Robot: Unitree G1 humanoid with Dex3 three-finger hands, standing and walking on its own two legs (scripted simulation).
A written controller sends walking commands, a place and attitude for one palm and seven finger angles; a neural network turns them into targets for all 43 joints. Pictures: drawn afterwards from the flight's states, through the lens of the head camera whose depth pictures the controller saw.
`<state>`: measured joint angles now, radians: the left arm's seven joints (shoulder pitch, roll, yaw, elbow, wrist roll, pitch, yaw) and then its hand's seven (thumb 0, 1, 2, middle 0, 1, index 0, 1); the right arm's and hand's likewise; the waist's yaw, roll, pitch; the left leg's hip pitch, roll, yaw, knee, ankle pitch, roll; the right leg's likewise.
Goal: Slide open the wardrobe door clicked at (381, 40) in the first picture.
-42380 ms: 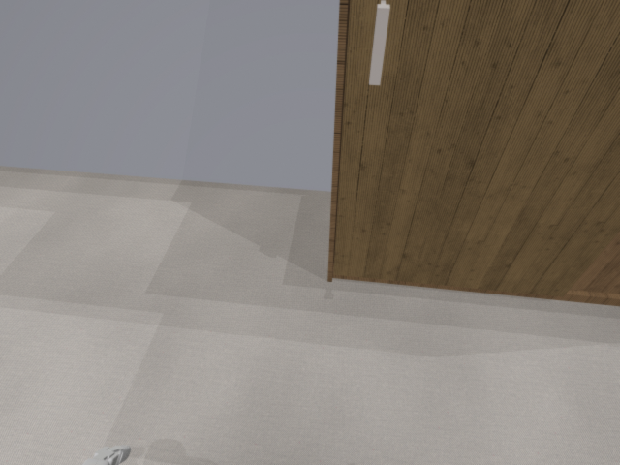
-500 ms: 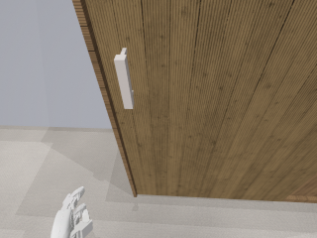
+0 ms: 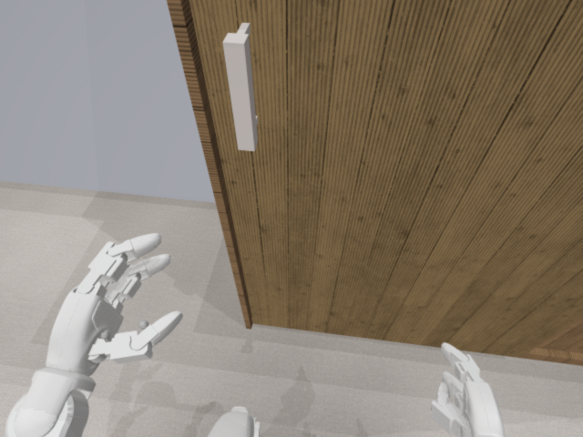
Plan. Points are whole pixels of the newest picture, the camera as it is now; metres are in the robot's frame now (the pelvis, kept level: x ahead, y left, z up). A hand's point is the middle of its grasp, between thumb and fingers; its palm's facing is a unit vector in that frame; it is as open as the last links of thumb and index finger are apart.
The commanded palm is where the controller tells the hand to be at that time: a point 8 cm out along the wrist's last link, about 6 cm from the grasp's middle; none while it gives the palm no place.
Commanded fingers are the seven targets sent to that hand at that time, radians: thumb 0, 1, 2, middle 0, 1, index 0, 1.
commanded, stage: raise the hand with hooked fingers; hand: left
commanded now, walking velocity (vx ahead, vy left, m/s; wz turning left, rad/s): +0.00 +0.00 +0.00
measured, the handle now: (246, 89) +0.51 +0.11 +0.21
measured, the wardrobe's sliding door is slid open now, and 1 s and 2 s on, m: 0.01 0.01 0.01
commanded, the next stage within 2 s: move the hooked fingers beside the handle in 1.44 s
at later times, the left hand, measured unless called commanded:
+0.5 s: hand (86, 255) +0.26 +0.25 +0.16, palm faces -0.03 -1.00 -0.08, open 12.9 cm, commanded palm +0.23 +0.30 +0.17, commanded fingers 0.00 -0.48 0.31 -0.30 -1.18 -0.30 -1.18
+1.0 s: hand (16, 173) +0.30 +0.29 +0.24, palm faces +0.04 -0.99 -0.09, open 14.0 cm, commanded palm +0.26 +0.33 +0.24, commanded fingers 0.00 -0.50 0.30 -0.30 -1.20 -0.30 -1.20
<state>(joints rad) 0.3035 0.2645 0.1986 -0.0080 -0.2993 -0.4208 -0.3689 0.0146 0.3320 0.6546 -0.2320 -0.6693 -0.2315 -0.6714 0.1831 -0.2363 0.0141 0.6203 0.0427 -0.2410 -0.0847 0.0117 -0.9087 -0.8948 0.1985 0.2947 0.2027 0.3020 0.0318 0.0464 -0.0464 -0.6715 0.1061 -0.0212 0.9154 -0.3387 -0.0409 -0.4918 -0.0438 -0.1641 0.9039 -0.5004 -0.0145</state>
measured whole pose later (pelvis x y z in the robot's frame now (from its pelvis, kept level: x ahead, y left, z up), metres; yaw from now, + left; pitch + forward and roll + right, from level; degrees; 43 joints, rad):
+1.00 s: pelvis +0.01 +0.01 +0.05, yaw -1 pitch -3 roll -1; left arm -0.18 0.52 0.48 0.19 -0.36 0.15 -0.49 -0.01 -0.50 0.30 -0.30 -1.20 -0.30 -1.20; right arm 0.23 -0.27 0.09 0.62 0.09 -0.21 -0.12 0.01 -0.91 -0.89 0.20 0.30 0.20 0.30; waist 0.06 0.07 0.00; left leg -0.26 0.07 0.04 0.47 -0.16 -0.03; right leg -0.11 -0.04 -0.14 0.46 -0.30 0.01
